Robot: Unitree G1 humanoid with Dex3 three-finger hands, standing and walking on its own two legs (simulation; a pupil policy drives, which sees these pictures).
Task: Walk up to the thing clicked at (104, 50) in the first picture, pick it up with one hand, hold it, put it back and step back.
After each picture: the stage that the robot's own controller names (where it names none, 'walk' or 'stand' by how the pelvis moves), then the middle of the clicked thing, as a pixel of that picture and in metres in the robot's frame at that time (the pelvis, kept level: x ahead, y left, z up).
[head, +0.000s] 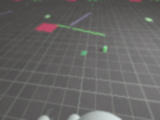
stand; (104, 49) +1.56 -0.25 -0.72
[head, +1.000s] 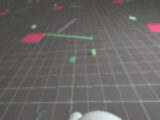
walk; (93, 52) +1.45 +0.12 -0.69
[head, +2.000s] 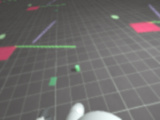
walk; (77, 68) +0.89 +0.34 -0.71
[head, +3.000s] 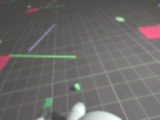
walk; (77, 87) +0.52 +0.28 -0.71
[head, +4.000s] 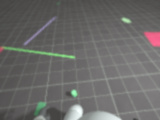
stand; (74, 93) +0.38 +0.23 -0.70
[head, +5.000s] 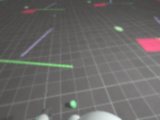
stand; (73, 104) +0.32 +0.22 -0.72
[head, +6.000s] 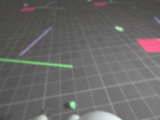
stand; (72, 105) +0.30 +0.22 -0.72
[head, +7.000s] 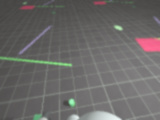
stand; (72, 102) +0.33 +0.23 -0.73
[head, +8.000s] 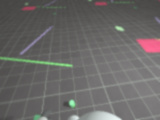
stand; (72, 103) +0.32 +0.23 -0.73
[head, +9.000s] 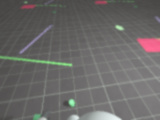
stand; (72, 103) +0.32 +0.22 -0.73
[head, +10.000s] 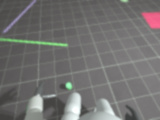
go down; (69, 86) +0.34 +0.24 -0.60
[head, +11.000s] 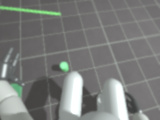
go down; (64, 66) +0.38 +0.28 -0.31
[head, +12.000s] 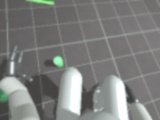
close in; (58, 62) +0.38 +0.29 -0.27
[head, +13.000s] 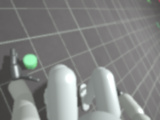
close in; (30, 62) +0.36 +0.32 -0.21
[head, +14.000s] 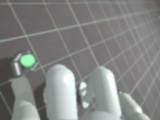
close; (28, 61) +0.35 +0.32 -0.21
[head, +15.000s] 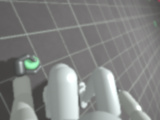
lift; (31, 64) +0.32 +0.30 -0.22
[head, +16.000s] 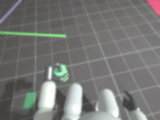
lift; (61, 73) +0.31 +0.21 -0.01
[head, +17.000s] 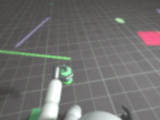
hold; (66, 75) +0.32 +0.19 +0.00
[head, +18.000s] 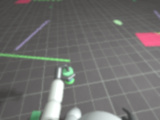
hold; (68, 75) +0.33 +0.18 +0.00
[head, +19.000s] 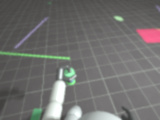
hold; (69, 76) +0.33 +0.17 -0.01
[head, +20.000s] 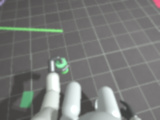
crouch; (62, 66) +0.38 +0.23 -0.09
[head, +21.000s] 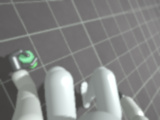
lower; (28, 60) +0.36 +0.32 -0.22
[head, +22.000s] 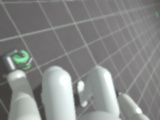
lower; (23, 60) +0.36 +0.33 -0.22
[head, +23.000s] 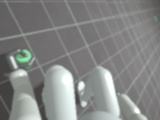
lower; (25, 59) +0.36 +0.33 -0.22
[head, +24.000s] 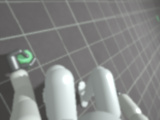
lower; (26, 60) +0.35 +0.33 -0.22
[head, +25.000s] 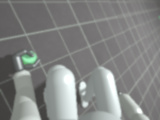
loosen; (29, 60) +0.35 +0.32 -0.22
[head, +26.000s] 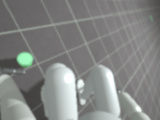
withdraw; (25, 60) +0.34 +0.31 -0.22
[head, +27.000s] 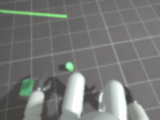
walk; (70, 66) +0.40 +0.26 -0.37
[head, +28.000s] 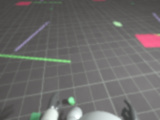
stand; (71, 101) +0.33 +0.21 -0.66
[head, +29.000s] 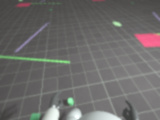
stand; (70, 101) +0.32 +0.23 -0.67
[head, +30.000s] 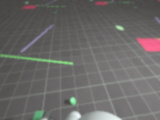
stand; (73, 101) +0.34 +0.22 -0.71
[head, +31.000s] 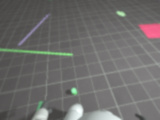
walk; (74, 91) +0.38 +0.22 -0.70
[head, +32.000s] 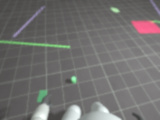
walk; (73, 79) +0.52 +0.20 -0.70
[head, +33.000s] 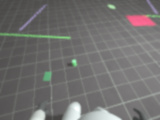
walk; (74, 63) +0.83 +0.29 -0.70
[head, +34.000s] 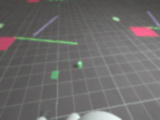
stand; (79, 64) +0.98 +0.23 -0.72
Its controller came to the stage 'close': yes
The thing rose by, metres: 0.70
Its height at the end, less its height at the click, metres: +0.00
